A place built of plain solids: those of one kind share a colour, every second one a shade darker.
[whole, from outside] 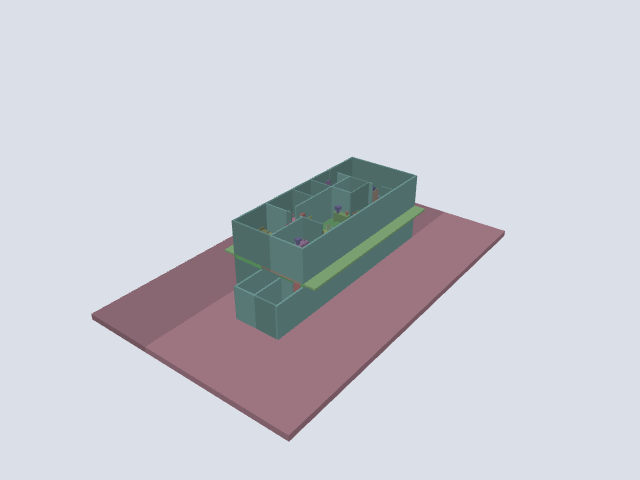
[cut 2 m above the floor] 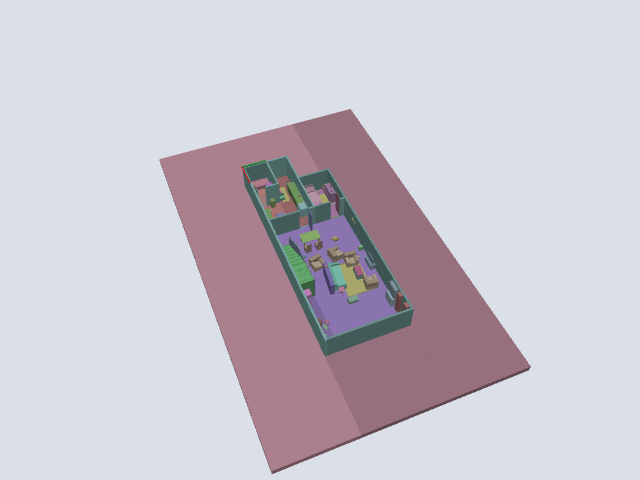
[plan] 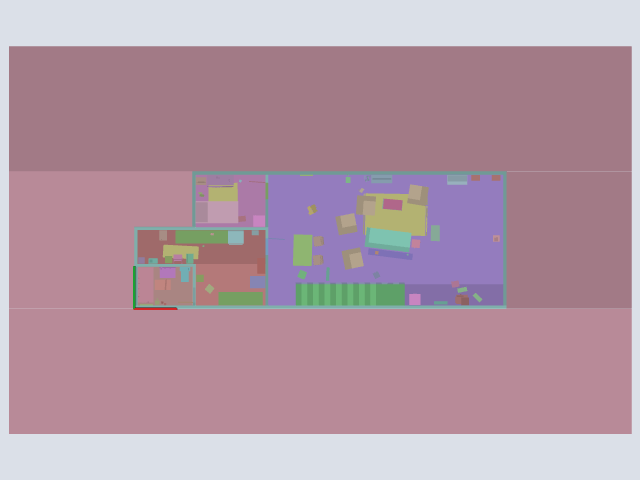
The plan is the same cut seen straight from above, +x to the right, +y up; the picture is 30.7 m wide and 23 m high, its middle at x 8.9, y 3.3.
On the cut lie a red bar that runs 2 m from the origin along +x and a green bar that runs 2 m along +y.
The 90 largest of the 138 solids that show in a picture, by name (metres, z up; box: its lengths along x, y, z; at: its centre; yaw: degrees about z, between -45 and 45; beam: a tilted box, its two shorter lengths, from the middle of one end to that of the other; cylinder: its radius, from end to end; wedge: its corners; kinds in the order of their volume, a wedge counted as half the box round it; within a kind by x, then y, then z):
{
 "under_1": {"box": [6.0, 3.94, 0.5], "at": [-3.0, 1.97, -0.33]},
 "under_2": {"box": [8.78, 2.65, 0.5], "at": [-1.61, 5.26, -0.33]},
 "under_3": {"box": [29.84, 6.0, 0.5], "at": [8.92, -3.0, -0.33]},
 "under_4": {"box": [29.84, 6.0, 0.5], "at": [8.92, 9.59, -0.33]},
 "under_5": {"box": [6.0, 6.59, 0.5], "at": [20.84, 3.29, -0.33]},
 "stair_1": {"box": [5.22, 1.02, 0.45], "at": [10.35, 0.67, -0.07]},
 "stair_2": {"box": [4.95, 1.02, 0.6], "at": [10.49, 0.67, 0.0]},
 "stair_3": {"box": [4.67, 1.02, 0.75], "at": [10.62, 0.67, 0.07]},
 "stair_4": {"box": [4.4, 1.02, 0.9], "at": [10.76, 0.67, 0.15]},
 "stair_5": {"box": [4.12, 1.02, 1.05], "at": [10.9, 0.67, 0.23]},
 "stair_6": {"box": [3.85, 1.02, 1.2], "at": [11.04, 0.67, 0.3]},
 "stair_7": {"box": [3.57, 1.02, 1.35], "at": [11.17, 0.67, 0.38]},
 "stair_8": {"box": [3.3, 1.02, 1.5], "at": [11.31, 0.67, 0.45]},
 "stair_9": {"box": [3.02, 1.02, 1.65], "at": [11.45, 0.67, 0.53]},
 "stair_10": {"box": [2.75, 1.02, 1.8], "at": [11.59, 0.67, 0.6]},
 "stair_11": {"box": [2.47, 1.02, 1.95], "at": [11.72, 0.67, 0.68]},
 "stair_12": {"box": [2.2, 1.02, 2.1], "at": [11.86, 0.67, 0.75]},
 "stair_13": {"box": [1.92, 1.02, 2.25], "at": [12.0, 0.67, 0.82]},
 "stair_14": {"box": [1.65, 1.02, 2.4], "at": [12.14, 0.67, 0.9]},
 "stair_15": {"box": [1.37, 1.02, 2.55], "at": [12.27, 0.67, 0.97]},
 "stair_16": {"box": [1.1, 1.02, 2.7], "at": [12.41, 0.67, 1.05]},
 "stair_17": {"box": [0.55, 1.02, 3.0], "at": [12.69, 0.67, 1.2]},
 "wall_1": {"box": [0.16, 1.86, 3.0], "at": [0.08, 1.09, 1.2]},
 "wall_2": {"box": [0.16, 1.63, 3.0], "at": [0.08, 2.96, 1.2]},
 "wall_3": {"box": [2.94, 0.13, 3.0], "at": [1.47, 2.08, 1.2]},
 "wall_4": {"box": [0.16, 2.69, 2.79], "at": [2.86, 1.5, 4.4]},
 "wall_5": {"box": [0.16, 3.45, 2.79], "at": [2.86, 4.71, 4.4]},
 "wall_6": {"box": [0.16, 2.49, 3.0], "at": [2.86, 5.18, 1.2]},
 "wall_7": {"box": [0.13, 1.0, 3.0], "at": [2.88, 1.52, 1.2]},
 "wall_8": {"box": [6.42, 0.13, 3.0], "at": [3.21, 3.85, 1.2]},
 "wall_9": {"box": [3.64, 0.13, 2.79], "at": [4.6, 2.92, 4.4]},
 "wall_10": {"box": [0.13, 2.42, 3.0], "at": [6.36, 1.37, 1.2]},
 "wall_11": {"box": [0.13, 1.74, 2.79], "at": [6.36, 1.98, 4.4]},
 "wall_12": {"box": [0.13, 0.4, 3.0], "at": [6.36, 3.58, 1.2]},
 "wall_13": {"box": [0.13, 1.34, 3.0], "at": [6.36, 4.58, 1.2]},
 "wall_14": {"box": [0.13, 2.02, 2.79], "at": [6.36, 5.42, 4.4]},
 "wall_15": {"box": [0.13, 0.38, 3.0], "at": [6.36, 6.24, 1.2]},
 "wall_16": {"box": [17.84, 0.16, 3.0], "at": [8.92, 0.08, 1.2]},
 "wall_17": {"box": [0.13, 2.02, 2.79], "at": [9.47, 5.42, 4.4]},
 "wall_18": {"box": [15.06, 0.16, 2.79], "at": [10.31, 0.08, 4.4]},
 "wall_19": {"box": [15.06, 0.16, 6.09], "at": [10.31, 6.51, 2.75]},
 "wall_20": {"box": [7.06, 0.13, 2.79], "at": [10.81, 4.34, 4.4]},
 "wall_21": {"box": [0.13, 1.78, 2.79], "at": [11.79, 3.39, 4.4]},
 "wall_22": {"box": [0.13, 2.02, 2.79], "at": [11.79, 5.42, 4.4]},
 "wall_23": {"box": [2.61, 0.13, 2.79], "at": [13.04, 2.44, 4.4]},
 "wall_24": {"box": [0.13, 1.09, 2.79], "at": [14.28, 0.7, 4.4]},
 "wall_25": {"box": [0.13, 0.32, 2.79], "at": [14.28, 2.21, 4.4]},
 "wall_26": {"box": [0.13, 1.78, 2.79], "at": [14.28, 3.39, 4.4]},
 "wall_27": {"box": [0.13, 1.16, 2.79], "at": [14.28, 4.99, 4.4]},
 "wall_28": {"box": [0.16, 6.27, 6.09], "at": [17.76, 3.29, 2.75]},
 "under_foot_1": {"box": [17.84, 3.94, 0.5], "at": [8.92, 1.97, -0.48]},
 "under_foot_2": {"box": [15.06, 2.65, 0.5], "at": [10.31, 5.26, -0.48]},
 "floor_living_1": {"box": [1.32, 1.02, 0.65], "at": [7.08, 0.67, -0.33]},
 "floor_living_2": {"box": [11.26, 5.25, 0.65], "at": [12.05, 3.81, -0.33]},
 "floor_living_3": {"box": [4.72, 1.02, 0.65], "at": [15.32, 0.67, -0.33]},
 "floor_kitchen_1": {"box": [6.13, 1.63, 0.5], "at": [3.23, 2.96, -0.4]},
 "floor_kitchen_2": {"box": [3.35, 1.99, 0.5], "at": [4.62, 1.16, -0.4]},
 "floor_bedroom_1": {"box": [3.35, 2.52, 0.65], "at": [4.62, 5.17, -0.33]},
 "upper_floor_next_1": {"box": [15.06, 1.0, 0.16], "at": [10.31, -0.5, 2.92]},
 "upper_floor_next_2": {"box": [15.06, 1.0, 0.16], "at": [10.31, 7.09, 2.92]},
 "floor_bath_1": {"box": [2.65, 1.86, 0.5], "at": [1.49, 1.09, -0.4]},
 "armchair_club_1": {"box": [0.92, 0.9, 0.35], "at": [10.17, 4.06, 0.24], "yaw": 11.0},
 "armchair_club_2": {"box": [0.33, 0.92, 0.38], "at": [10.18, 2.35, 0.61], "yaw": 11.8},
 "armchair_club_3": {"box": [0.92, 0.33, 0.38], "at": [10.23, 3.77, 0.61], "yaw": 11.0},
 "armchair_club_4": {"box": [0.9, 0.92, 0.35], "at": [10.47, 2.41, 0.24], "yaw": 11.8},
 "armchair_club_5": {"box": [0.33, 0.92, 0.38], "at": [10.81, 4.98, 0.61], "yaw": -3.9},
 "armchair_club_6": {"box": [0.9, 0.92, 0.35], "at": [11.11, 4.96, 0.24], "yaw": -3.9},
 "armchair_club_7": {"box": [0.9, 0.92, 0.35], "at": [13.59, 5.45, 0.24], "yaw": -9.3},
 "armchair_club_8": {"box": [0.33, 0.92, 0.38], "at": [13.88, 5.4, 0.61], "yaw": -9.3},
 "upper_floor_family_1": {"box": [5.31, 1.91, 0.16], "at": [9.07, 3.33, 2.92]},
 "chest_drawers_1": {"box": [1.28, 0.5, 1.04], "at": [4.13, 6.17, 0.52]},
 "chest_drawers_2": {"box": [1.13, 0.5, 1.0], "at": [5.71, 2.59, 3.5]},
 "counter_run_1": {"box": [2.51, 0.61, 0.78], "at": [3.23, 3.46, 0.34]},
 "child_bed_1": {"box": [2.06, 1.06, 0.4], "at": [3.95, 4.63, 0.38]},
 "sofa_1": {"box": [2.16, 0.23, 0.39], "at": [12.12, 2.96, 0.65], "yaw": -7.2},
 "sofa_2": {"box": [2.16, 0.93, 0.34], "at": [12.16, 3.31, 0.28], "yaw": -7.2},
 "bookcase_1": {"box": [2.14, 0.31, 1.15], "at": [12.27, 2.62, 0.57], "yaw": -7.2},
 "fridge_flat_1": {"box": [0.73, 0.6, 1.66], "at": [5.91, 1.28, 0.68]},
 "tall_cupboard_1": {"box": [0.96, 0.47, 0.89], "at": [15.48, 6.18, 0.44]},
 "tall_cupboard_2": {"box": [0.92, 0.3, 0.99], "at": [15.48, 6.25, 1.38]},
 "bathtub_1": {"box": [0.76, 1.7, 0.41], "at": [0.55, 1.15, 0.05]},
 "billy_1": {"box": [0.42, 0.28, 2.02], "at": [16.36, 6.28, 1.01]},
 "billy_2": {"box": [0.42, 0.28, 2.02], "at": [17.34, 6.28, 1.01]},
 "rug_1": {"box": [2.9, 2.0, 0.08], "at": [12.51, 4.52, -0.03], "yaw": -0.9},
 "range_flat_1": {"box": [0.76, 0.65, 0.94], "at": [4.87, 3.45, 0.32]},
 "flat_shelf_1": {"box": [0.39, 0.76, 1.46], "at": [6.08, 2.06, 0.58]},
 "sideboard_1": {"box": [0.45, 1.35, 0.71], "at": [11.49, 3.06, 3.5]},
 "basin_vanity_1": {"box": [0.76, 0.53, 0.82], "at": [1.6, 1.75, 0.26]},
 "tv_board_1": {"box": [1.0, 0.4, 0.48], "at": [11.86, 6.22, 0.24]},
 "wall_band_1": {"box": [0.16, 2.52, 0.31], "at": [2.86, 5.17, 2.84]}
}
